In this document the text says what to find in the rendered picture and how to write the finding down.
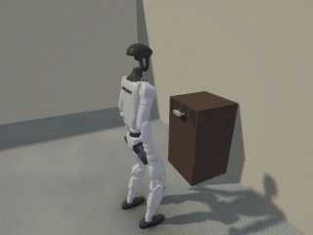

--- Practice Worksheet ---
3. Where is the cabinet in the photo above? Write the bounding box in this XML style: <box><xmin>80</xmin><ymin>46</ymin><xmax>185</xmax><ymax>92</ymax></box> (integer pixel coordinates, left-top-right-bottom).
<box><xmin>168</xmin><ymin>91</ymin><xmax>239</xmax><ymax>186</ymax></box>

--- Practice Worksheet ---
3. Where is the right robot forearm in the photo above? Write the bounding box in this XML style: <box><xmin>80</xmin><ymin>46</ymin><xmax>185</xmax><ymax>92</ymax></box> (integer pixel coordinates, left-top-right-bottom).
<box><xmin>139</xmin><ymin>121</ymin><xmax>158</xmax><ymax>165</ymax></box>

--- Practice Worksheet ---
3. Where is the right robot upper arm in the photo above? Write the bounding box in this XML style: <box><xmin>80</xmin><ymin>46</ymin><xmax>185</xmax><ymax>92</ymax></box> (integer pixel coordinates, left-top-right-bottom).
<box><xmin>136</xmin><ymin>82</ymin><xmax>157</xmax><ymax>131</ymax></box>

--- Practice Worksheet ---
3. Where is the right robot thigh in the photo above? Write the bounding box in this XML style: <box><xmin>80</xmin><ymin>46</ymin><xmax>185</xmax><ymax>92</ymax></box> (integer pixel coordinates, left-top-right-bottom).
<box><xmin>137</xmin><ymin>143</ymin><xmax>166</xmax><ymax>193</ymax></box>

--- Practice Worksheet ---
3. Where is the left robot forearm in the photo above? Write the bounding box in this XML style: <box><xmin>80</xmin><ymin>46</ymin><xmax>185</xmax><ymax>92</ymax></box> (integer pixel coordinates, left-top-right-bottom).
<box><xmin>119</xmin><ymin>110</ymin><xmax>130</xmax><ymax>132</ymax></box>

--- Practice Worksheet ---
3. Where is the handle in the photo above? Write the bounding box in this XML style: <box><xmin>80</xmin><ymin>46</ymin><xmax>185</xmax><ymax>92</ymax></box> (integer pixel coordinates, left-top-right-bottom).
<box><xmin>173</xmin><ymin>110</ymin><xmax>185</xmax><ymax>117</ymax></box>

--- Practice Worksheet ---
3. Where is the robot left shin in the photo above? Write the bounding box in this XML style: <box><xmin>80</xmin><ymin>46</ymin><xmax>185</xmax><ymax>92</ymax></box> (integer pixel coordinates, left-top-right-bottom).
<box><xmin>127</xmin><ymin>164</ymin><xmax>146</xmax><ymax>204</ymax></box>

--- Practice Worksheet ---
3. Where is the left robot upper arm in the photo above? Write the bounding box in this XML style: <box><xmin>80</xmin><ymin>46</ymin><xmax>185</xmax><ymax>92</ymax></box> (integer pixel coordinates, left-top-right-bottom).
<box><xmin>118</xmin><ymin>76</ymin><xmax>127</xmax><ymax>112</ymax></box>

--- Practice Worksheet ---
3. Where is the robot right hand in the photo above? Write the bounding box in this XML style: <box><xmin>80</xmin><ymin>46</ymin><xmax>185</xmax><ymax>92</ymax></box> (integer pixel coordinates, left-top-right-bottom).
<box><xmin>149</xmin><ymin>163</ymin><xmax>165</xmax><ymax>189</ymax></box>

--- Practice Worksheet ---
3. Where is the drawer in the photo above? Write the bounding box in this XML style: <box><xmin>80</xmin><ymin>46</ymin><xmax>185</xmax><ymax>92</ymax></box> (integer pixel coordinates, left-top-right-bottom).
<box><xmin>170</xmin><ymin>99</ymin><xmax>197</xmax><ymax>127</ymax></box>

